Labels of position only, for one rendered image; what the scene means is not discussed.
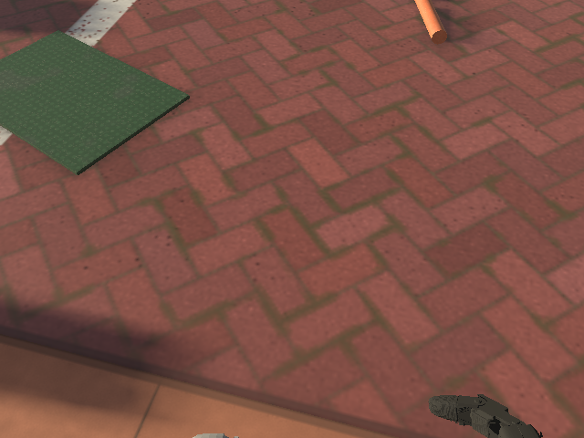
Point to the robot right hand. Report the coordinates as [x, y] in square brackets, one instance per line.
[488, 417]

